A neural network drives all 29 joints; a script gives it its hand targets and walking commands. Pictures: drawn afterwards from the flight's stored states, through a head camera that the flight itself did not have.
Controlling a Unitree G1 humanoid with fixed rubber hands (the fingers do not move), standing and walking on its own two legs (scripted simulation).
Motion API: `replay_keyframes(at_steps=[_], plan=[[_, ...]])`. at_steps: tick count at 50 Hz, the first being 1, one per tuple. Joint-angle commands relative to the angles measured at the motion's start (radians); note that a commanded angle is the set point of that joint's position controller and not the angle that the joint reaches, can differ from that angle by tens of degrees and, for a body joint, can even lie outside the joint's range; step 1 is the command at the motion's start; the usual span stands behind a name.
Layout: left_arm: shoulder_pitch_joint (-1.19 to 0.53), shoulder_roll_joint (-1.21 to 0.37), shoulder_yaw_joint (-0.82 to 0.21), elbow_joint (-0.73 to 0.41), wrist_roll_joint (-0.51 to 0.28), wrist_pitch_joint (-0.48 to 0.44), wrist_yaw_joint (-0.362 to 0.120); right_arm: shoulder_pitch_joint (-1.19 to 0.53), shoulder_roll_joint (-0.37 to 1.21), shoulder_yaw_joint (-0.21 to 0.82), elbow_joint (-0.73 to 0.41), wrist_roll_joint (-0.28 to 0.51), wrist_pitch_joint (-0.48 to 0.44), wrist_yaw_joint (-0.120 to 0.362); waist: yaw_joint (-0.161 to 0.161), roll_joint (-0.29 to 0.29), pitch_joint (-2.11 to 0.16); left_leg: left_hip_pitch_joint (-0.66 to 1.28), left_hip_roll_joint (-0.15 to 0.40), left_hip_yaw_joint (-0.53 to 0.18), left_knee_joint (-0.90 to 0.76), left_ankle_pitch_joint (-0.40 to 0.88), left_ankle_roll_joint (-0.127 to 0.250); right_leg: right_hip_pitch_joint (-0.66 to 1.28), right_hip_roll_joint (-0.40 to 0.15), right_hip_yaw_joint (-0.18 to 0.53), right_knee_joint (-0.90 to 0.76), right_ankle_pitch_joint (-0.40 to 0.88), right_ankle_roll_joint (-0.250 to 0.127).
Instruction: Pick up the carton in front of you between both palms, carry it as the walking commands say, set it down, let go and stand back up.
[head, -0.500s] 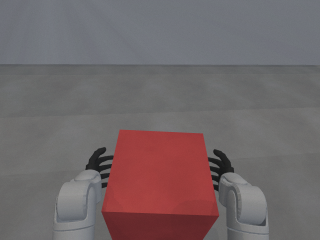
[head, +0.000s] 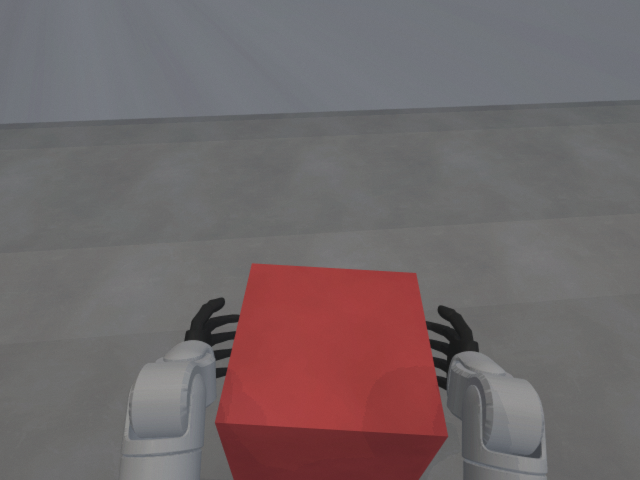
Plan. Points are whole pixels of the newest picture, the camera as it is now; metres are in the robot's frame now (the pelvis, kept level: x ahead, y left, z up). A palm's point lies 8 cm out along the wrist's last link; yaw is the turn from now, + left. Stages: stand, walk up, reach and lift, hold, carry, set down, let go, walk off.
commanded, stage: carry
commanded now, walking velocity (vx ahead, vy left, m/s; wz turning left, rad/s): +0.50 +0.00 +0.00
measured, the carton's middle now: (326, 389) +0.28 +0.00 +0.00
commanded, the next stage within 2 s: none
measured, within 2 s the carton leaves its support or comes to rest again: neither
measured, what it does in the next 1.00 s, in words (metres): walks ahead: left foot, then right foot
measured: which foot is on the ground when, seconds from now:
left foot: up 0.00-0.36, down 0.38-1.00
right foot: down 0.00-0.42, up 0.44-0.74, down 0.76-1.00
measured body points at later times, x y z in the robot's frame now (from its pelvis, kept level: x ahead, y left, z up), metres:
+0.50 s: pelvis +0.32 +0.04 +0.00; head +0.33 +0.05 +0.45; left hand +0.62 +0.18 +0.06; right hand +0.60 -0.13 +0.07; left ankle +0.40 +0.12 -0.73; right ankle +0.15 -0.08 -0.64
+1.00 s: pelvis +0.52 +0.01 +0.00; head +0.51 +0.01 +0.45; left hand +0.80 +0.16 +0.08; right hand +0.80 -0.15 +0.08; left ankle +0.40 +0.12 -0.73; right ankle +0.54 -0.09 -0.73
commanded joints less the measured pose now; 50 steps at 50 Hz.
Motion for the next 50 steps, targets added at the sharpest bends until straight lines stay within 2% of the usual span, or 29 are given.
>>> replay_keyframes(at_steps=[1,2,3,6,10,15,17,18,19,20,21,22,23,24,25,26,27,31,34,36,37,38,39,40,41,43,45,47,50], plan=[[-0.495,-0.981,-0.702,-0.133,-0.449,-0.022,-0.267,-0.53,0.971,0.757,-0.091,0.445,-0.023,0.27,0.007,-0.093,-0.274,-0.453,0.036,-0.079,0.202,0.073,0.038,0.573,-0.319,0.487,-0.261,0.131,-0.082],[-0.515,-0.995,-0.712,-0.156,-0.459,-0.03,-0.269,-0.529,0.984,0.762,-0.1,0.443,-0.034,0.267,0.004,-0.087,-0.265,-0.415,0.051,-0.079,0.136,0.125,0.035,0.513,-0.295,0.419,-0.289,0.098,-0.052],[-0.52,-0.999,-0.717,-0.167,-0.468,-0.037,-0.271,-0.526,0.996,0.769,-0.108,0.44,-0.042,0.262,0.003,-0.115,-0.267,-0.386,0.045,-0.056,0.091,0.164,0.031,0.486,-0.279,0.363,-0.31,0.07,-0.039],[-0.485,-0.973,-0.725,-0.197,-0.482,-0.043,-0.276,-0.474,0.996,0.773,-0.125,0.424,-0.059,0.244,0.005,-0.156,-0.239,-0.4,0.036,-0.01,-0.053,0.238,0.007,0.477,-0.256,0.276,-0.367,0.023,-0.053],[-0.449,-0.917,-0.724,-0.234,-0.48,-0.031,-0.274,-0.439,0.948,0.766,-0.165,0.408,-0.049,0.227,0.009,-0.157,-0.175,-0.4,0.014,0.045,-0.294,0.351,-0.012,0.508,-0.211,0.176,-0.358,0.164,-0.051],[-0.404,-0.844,-0.698,-0.204,-0.44,0.004,-0.261,-0.417,0.875,0.75,-0.159,0.412,-0.007,0.233,0.016,-0.181,-0.093,-0.332,-0.019,0.106,-0.471,0.451,0.024,0.543,-0.196,0.111,-0.321,0.314,-0.014],[-0.412,-0.83,-0.693,-0.189,-0.431,0.016,-0.257,-0.428,0.857,0.74,-0.146,0.413,0.007,0.24,0.011,-0.191,-0.084,-0.239,-0.037,0.133,-0.514,0.431,0.043,0.537,-0.191,0.081,-0.248,0.405,0.01],[-0.423,-0.826,-0.692,-0.186,-0.43,0.021,-0.256,-0.426,0.855,0.732,-0.131,0.413,0.011,0.243,-0.003,-0.181,-0.11,-0.115,-0.071,0.172,-0.548,0.413,0.048,0.506,-0.171,0.043,-0.143,0.477,0.028],[-0.431,-0.822,-0.693,-0.183,-0.428,0.027,-0.255,-0.41,0.848,0.72,-0.106,0.41,0.014,0.245,-0.022,-0.136,-0.168,0.08,-0.106,0.203,-0.559,0.352,0.055,0.43,-0.128,0.002,0.026,0.491,0.049],[-0.442,-0.807,-0.692,-0.178,-0.428,0.031,-0.254,-0.407,0.843,0.71,-0.092,0.404,0.017,0.247,-0.044,-0.042,-0.228,0.259,0.015,0.048,-0.57,0.325,0.064,0.289,-0.097,0.002,0.244,0.282,0.082],[-0.474,-0.828,-0.714,-0.198,-0.443,0.041,-0.252,-0.413,0.83,0.696,-0.065,0.388,0.009,0.251,-0.041,0.237,-0.326,0.489,0.278,-0.409,-0.646,0.322,0.208,-0.009,0.022,0.037,0.545,0.025,0.134],[-0.479,-0.833,-0.714,-0.179,-0.437,0.038,-0.256,-0.407,0.864,0.704,-0.055,0.405,0.005,0.256,-0.036,0.289,-0.298,0.533,0.328,-0.535,-0.719,0.606,0.255,-0.189,0.086,0.126,0.703,-0.336,0.138],[-0.48,-0.874,-0.716,-0.161,-0.44,0.028,-0.257,-0.427,0.89,0.711,-0.08,0.429,0.0,0.26,-0.033,0.211,-0.292,0.506,0.315,-0.399,-0.663,0.847,0.254,-0.217,0.029,0.203,0.78,-0.349,0.108],[-0.483,-0.905,-0.718,-0.164,-0.446,0.015,-0.258,-0.442,0.933,0.721,-0.091,0.439,-0.009,0.265,-0.039,0.12,-0.31,0.471,0.293,-0.308,-0.628,0.967,0.231,-0.212,-0.005,0.227,0.765,-0.322,0.092],[-0.491,-0.935,-0.725,-0.173,-0.447,0.001,-0.257,-0.459,0.967,0.73,-0.106,0.444,-0.021,0.269,-0.035,0.044,-0.301,0.418,0.274,-0.224,-0.634,0.985,0.191,-0.2,-0.039,0.234,0.68,-0.269,0.086],[-0.499,-0.95,-0.734,-0.185,-0.444,-0.01,-0.255,-0.479,0.989,0.739,-0.121,0.451,-0.032,0.272,-0.025,0.046,-0.301,0.372,0.246,-0.161,-0.655,0.95,0.151,-0.155,-0.055,0.23,0.572,-0.215,0.089],[-0.504,-0.973,-0.741,-0.19,-0.444,-0.02,-0.251,-0.488,0.998,0.741,-0.13,0.457,-0.041,0.274,-0.02,0.069,-0.31,0.337,0.224,-0.112,-0.669,0.93,0.138,-0.103,-0.046,0.209,0.486,-0.191,0.096],[-0.437,-0.984,-0.75,-0.216,-0.422,-0.048,-0.229,-0.441,0.979,0.746,-0.17,0.467,-0.057,0.28,-0.011,0.125,-0.308,0.285,0.178,0.034,-0.65,1.006,0.145,0.004,0.004,0.137,0.175,-0.134,0.113],[-0.434,-0.945,-0.755,-0.265,-0.425,-0.041,-0.222,-0.404,0.937,0.737,-0.194,0.449,-0.054,0.274,-0.024,0.152,-0.306,0.293,0.164,0.074,-0.608,1.0,0.14,0.045,0.023,0.099,0.046,0.029,0.114],[-0.426,-0.921,-0.751,-0.268,-0.433,-0.026,-0.227,-0.395,0.913,0.73,-0.19,0.433,-0.044,0.268,-0.016,0.114,-0.292,0.249,0.13,0.104,-0.548,0.857,0.113,0.143,0.021,0.074,-0.095,0.191,0.112],[-0.428,-0.909,-0.745,-0.255,-0.435,-0.016,-0.234,-0.397,0.903,0.726,-0.176,0.424,-0.037,0.266,-0.011,0.086,-0.269,0.201,0.107,0.108,-0.514,0.752,0.082,0.215,0.008,0.073,-0.183,0.307,0.11],[-0.424,-0.892,-0.737,-0.24,-0.437,-0.004,-0.241,-0.386,0.886,0.722,-0.155,0.412,-0.03,0.264,-0.01,0.059,-0.258,0.123,0.098,0.091,-0.487,0.625,0.048,0.309,-0.051,0.113,-0.184,0.404,0.101],[-0.43,-0.866,-0.723,-0.221,-0.438,0.009,-0.249,-0.381,0.869,0.718,-0.134,0.402,-0.021,0.262,-0.019,-0.034,-0.282,0.042,0.066,0.087,-0.436,0.417,0.017,0.411,-0.164,0.214,-0.098,0.732,0.075],[-0.425,-0.868,-0.712,-0.169,-0.428,0.013,-0.256,-0.4,0.862,0.726,-0.136,0.405,-0.004,0.258,-0.015,-0.126,-0.32,-0.015,0.036,0.035,-0.46,0.251,0.0,0.495,-0.226,0.272,-0.031,0.839,-0.001],[-0.388,-0.88,-0.693,-0.121,-0.422,0.012,-0.261,-0.418,0.859,0.73,-0.132,0.406,0.008,0.258,-0.012,-0.181,-0.313,0.0,0.03,0.024,-0.473,0.171,-0.008,0.465,-0.231,0.3,-0.05,0.744,-0.028],[-0.383,-0.902,-0.677,-0.071,-0.413,0.011,-0.266,-0.453,0.88,0.738,-0.094,0.412,0.015,0.265,-0.017,-0.15,-0.278,0.06,0.037,0.014,-0.507,0.245,-0.014,0.385,-0.189,0.262,-0.053,0.675,-0.009],[-0.404,-0.922,-0.675,-0.062,-0.411,0.004,-0.266,-0.484,0.907,0.746,-0.078,0.428,0.009,0.271,-0.015,-0.123,-0.263,0.087,0.047,0.017,-0.522,0.413,-0.02,0.359,-0.152,0.211,-0.009,0.694,0.017],[-0.438,-0.939,-0.683,-0.083,-0.417,-0.004,-0.262,-0.515,0.928,0.753,-0.087,0.444,-0.001,0.273,-0.01,-0.083,-0.289,0.11,0.054,0.02,-0.491,0.575,-0.022,0.361,-0.132,0.184,0.031,0.722,0.022],[-0.478,-0.95,-0.698,-0.126,-0.427,-0.012,-0.253,-0.52,0.945,0.752,-0.1,0.449,-0.013,0.269,-0.007,-0.053,-0.319,0.116,0.046,0.028,-0.47,0.636,-0.026,0.389,-0.126,0.174,0.049,0.779,0.016]])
